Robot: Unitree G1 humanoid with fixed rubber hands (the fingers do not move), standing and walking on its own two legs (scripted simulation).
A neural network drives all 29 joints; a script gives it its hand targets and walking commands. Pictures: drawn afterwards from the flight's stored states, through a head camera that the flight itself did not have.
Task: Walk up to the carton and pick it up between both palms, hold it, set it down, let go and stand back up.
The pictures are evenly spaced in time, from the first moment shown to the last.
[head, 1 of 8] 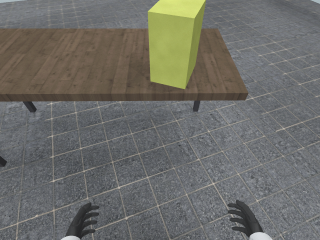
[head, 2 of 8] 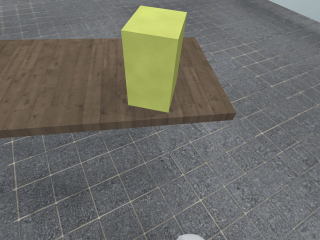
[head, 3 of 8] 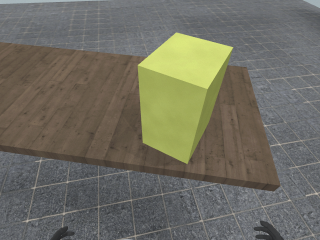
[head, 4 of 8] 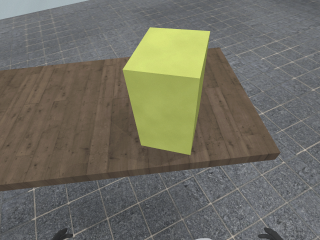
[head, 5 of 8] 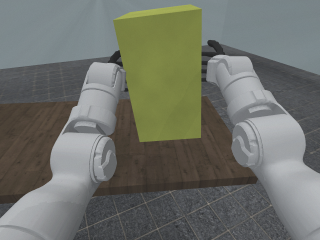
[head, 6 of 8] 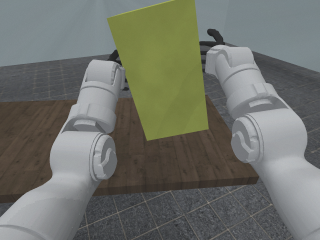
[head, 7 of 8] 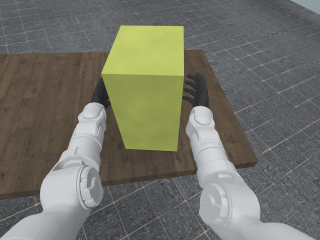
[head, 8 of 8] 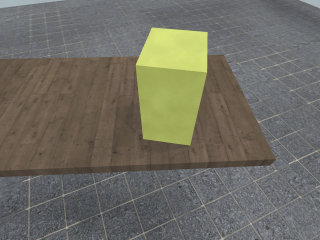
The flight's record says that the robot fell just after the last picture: no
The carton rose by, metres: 0.23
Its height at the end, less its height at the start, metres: +0.00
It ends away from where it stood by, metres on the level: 0.03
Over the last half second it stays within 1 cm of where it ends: yes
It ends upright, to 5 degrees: yes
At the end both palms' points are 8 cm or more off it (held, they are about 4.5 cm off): yes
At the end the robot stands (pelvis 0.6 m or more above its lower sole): yes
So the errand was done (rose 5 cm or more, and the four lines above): yes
